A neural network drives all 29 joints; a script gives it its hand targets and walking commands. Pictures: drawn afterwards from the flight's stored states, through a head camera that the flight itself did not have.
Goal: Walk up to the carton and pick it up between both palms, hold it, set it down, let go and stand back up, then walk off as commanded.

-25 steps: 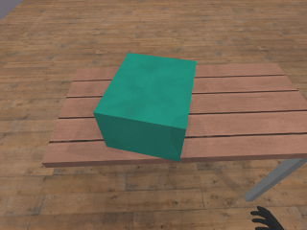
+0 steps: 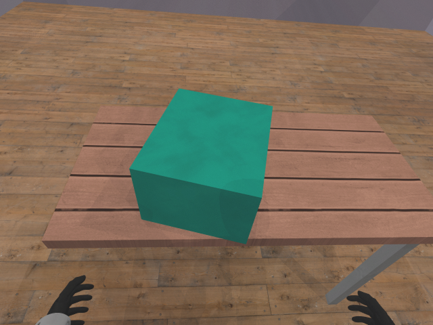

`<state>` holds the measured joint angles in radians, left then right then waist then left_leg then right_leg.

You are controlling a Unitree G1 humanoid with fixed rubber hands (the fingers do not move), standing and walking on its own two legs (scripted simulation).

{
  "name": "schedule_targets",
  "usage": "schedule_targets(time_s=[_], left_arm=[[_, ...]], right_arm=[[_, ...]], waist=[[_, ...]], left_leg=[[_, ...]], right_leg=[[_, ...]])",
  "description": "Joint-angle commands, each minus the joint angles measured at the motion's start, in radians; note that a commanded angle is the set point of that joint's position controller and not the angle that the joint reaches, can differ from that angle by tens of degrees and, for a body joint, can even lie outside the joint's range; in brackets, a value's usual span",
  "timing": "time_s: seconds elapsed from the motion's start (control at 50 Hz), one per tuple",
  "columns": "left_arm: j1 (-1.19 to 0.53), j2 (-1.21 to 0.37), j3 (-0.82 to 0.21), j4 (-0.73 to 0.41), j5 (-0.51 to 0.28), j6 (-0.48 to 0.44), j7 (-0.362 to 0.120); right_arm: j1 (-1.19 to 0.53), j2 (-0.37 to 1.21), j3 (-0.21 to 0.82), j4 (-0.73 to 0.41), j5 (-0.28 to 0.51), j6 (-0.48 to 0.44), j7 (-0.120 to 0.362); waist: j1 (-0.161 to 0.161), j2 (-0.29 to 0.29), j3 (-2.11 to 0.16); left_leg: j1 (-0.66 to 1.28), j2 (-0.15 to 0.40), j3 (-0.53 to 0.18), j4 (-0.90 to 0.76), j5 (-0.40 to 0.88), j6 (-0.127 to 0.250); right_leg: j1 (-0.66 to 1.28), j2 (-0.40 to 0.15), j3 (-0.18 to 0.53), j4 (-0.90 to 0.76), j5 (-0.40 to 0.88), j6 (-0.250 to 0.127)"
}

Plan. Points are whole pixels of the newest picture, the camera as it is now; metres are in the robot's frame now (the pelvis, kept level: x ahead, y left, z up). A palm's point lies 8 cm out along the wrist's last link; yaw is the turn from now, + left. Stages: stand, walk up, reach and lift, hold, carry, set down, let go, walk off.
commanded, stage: reach and lift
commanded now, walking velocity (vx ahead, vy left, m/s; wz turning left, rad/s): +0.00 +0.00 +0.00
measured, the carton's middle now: (209, 160) +0.49 +0.01 +0.01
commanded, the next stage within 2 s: none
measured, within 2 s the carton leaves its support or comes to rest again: neither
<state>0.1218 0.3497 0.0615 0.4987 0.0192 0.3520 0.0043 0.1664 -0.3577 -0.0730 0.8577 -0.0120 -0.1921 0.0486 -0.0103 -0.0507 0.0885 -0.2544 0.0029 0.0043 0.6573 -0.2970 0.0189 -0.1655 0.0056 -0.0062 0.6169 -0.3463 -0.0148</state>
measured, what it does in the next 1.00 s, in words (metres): stands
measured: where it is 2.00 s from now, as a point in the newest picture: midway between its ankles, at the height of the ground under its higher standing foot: outside the picture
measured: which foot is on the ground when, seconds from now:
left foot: down 0.00-1.00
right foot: down 0.00-1.00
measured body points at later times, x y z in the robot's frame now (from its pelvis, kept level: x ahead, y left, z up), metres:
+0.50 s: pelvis +0.01 +0.01 +0.02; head -0.03 +0.04 +0.46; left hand +0.20 +0.28 -0.04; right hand +0.15 -0.25 -0.02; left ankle +0.04 +0.10 -0.72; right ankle +0.00 -0.13 -0.72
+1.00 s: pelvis +0.00 +0.05 +0.02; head -0.04 +0.08 +0.46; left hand +0.22 +0.31 +0.02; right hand +0.15 -0.17 +0.04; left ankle +0.04 +0.10 -0.72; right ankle -0.03 -0.11 -0.72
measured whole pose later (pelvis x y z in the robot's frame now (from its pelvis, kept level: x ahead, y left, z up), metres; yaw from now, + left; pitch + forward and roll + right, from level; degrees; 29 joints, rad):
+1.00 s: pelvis +0.00 +0.05 +0.02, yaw -2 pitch -10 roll -3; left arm 0.25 0.44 0.07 0.18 -0.14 0.13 -0.12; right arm 0.46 -0.17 0.05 -0.06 0.19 0.11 -0.16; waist -0.01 -0.02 0.09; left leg -0.10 -0.01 0.04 0.48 -0.22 0.07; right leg 0.04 0.02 0.03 0.41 -0.22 0.01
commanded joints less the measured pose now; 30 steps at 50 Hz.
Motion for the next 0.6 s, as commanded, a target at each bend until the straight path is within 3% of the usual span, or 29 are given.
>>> schedule_targets(time_s=[0.0,0.04,0.08,0.12,0.14,0.16,0.24,0.34,0.4,0.46,0.48,0.52,0.56,0.58], left_arm=[[-0.097,0.173,0.095,-0.18,0.041,-0.024,-0.008],[-0.079,0.175,0.1,-0.196,0.014,-0.05,-0.011],[-0.068,0.177,0.098,-0.221,-0.001,-0.074,-0.015],[-0.043,0.177,0.105,-0.227,-0.001,-0.086,-0.021],[-0.049,0.186,0.112,-0.234,0.003,-0.095,-0.02],[-0.033,0.17,0.107,-0.233,-0.013,-0.104,-0.025],[0.0,0.175,0.122,-0.234,-0.031,-0.148,-0.047],[0.053,0.151,0.103,-0.308,-0.056,-0.171,-0.063],[0.069,0.165,0.116,-0.339,-0.079,-0.195,-0.083],[0.061,0.197,0.119,-0.368,-0.105,-0.196,-0.095],[0.063,0.203,0.11,-0.378,-0.125,-0.196,-0.101],[0.066,0.209,0.119,-0.401,-0.125,-0.2,-0.103],[0.052,0.236,0.113,-0.426,-0.149,-0.195,-0.108],[0.027,0.251,0.12,-0.441,-0.155,-0.2,-0.112]], right_arm=[[-0.053,-0.067,-0.046,-0.166,0.031,-0.032,-0.028],[-0.035,-0.051,-0.024,-0.264,0.06,-0.039,-0.04],[-0.01,-0.007,-0.005,-0.305,0.081,-0.05,-0.051],[0.024,-0.012,-0.001,-0.341,0.087,-0.055,-0.064],[0.023,-0.013,-0.006,-0.339,0.082,-0.056,-0.067],[0.031,0.002,0.003,-0.381,0.093,-0.057,-0.073],[0.087,0.021,0.024,-0.423,0.096,-0.059,-0.098],[0.125,0.061,0.035,-0.482,0.127,-0.045,-0.119],[0.166,0.088,0.053,-0.535,0.129,-0.031,-0.14],[0.167,0.114,0.058,-0.657,0.129,-0.008,-0.158],[0.184,0.124,0.064,-0.703,0.134,0.009,-0.163],[0.213,0.155,0.077,-0.735,0.134,0.048,-0.17],[0.209,0.173,0.092,-0.836,0.145,0.086,-0.18],[0.211,0.177,0.081,-0.892,0.145,0.104,-0.185]], waist=[[0.01,0.037,-0.044],[0.015,0.018,-0.088],[0.024,0.039,-0.095],[0.013,0.021,-0.101],[0.018,0.05,-0.103],[0.029,0.044,-0.108],[0.028,0.053,-0.116],[0.03,0.133,-0.092],[0.031,0.112,-0.064],[0.052,0.108,-0.023],[0.052,0.082,-0.012],[0.069,0.123,0.035],[0.084,0.106,0.076],[0.076,0.08,0.077]], left_leg=[[0.204,0.003,0.05,-0.211,0.115,-0.009],[0.253,-0.007,0.05,-0.224,0.191,-0.007],[0.255,-0.015,0.048,-0.231,0.256,-0.011],[0.287,-0.011,0.051,-0.24,0.279,-0.01],[0.295,-0.007,0.052,-0.24,0.321,-0.017],[0.306,-0.003,0.049,-0.25,0.352,-0.021],[0.338,-0.01,0.066,-0.264,0.38,-0.025],[0.389,-0.001,0.068,-0.293,0.449,-0.047],[0.379,-0.006,0.075,-0.298,0.385,-0.035],[0.359,-0.009,0.091,-0.32,0.288,-0.021],[0.347,-0.008,0.085,-0.331,0.245,-0.014],[0.321,-0.006,0.1,-0.359,0.158,-0.011],[0.289,-0.011,0.102,-0.36,0.083,-0.001],[0.282,-0.017,0.099,-0.349,0.054,0.004]], right_leg=[[-0.094,-0.034,0.0,-0.226,0.242,-0.02],[-0.058,-0.031,0.009,-0.245,0.337,0.0],[-0.04,-0.034,0.013,-0.246,0.414,0.014],[-0.033,-0.019,0.004,-0.252,0.438,0.017],[-0.035,-0.016,0.0,-0.246,0.448,0.015],[-0.022,-0.013,-0.004,-0.253,0.486,0.016],[-0.007,-0.009,0.016,-0.278,0.486,0.023],[-0.004,0.004,0.003,-0.313,0.429,0.008],[-0.008,-0.005,0.019,-0.333,0.366,0.0],[-0.015,-0.017,0.041,-0.356,0.253,-0.003],[-0.012,-0.021,0.042,-0.369,0.2,-0.009],[-0.015,-0.029,0.05,-0.388,0.1,-0.022],[-0.068,-0.054,0.066,-0.4,0.019,-0.035],[-0.087,-0.07,0.081,-0.403,-0.022,-0.044]])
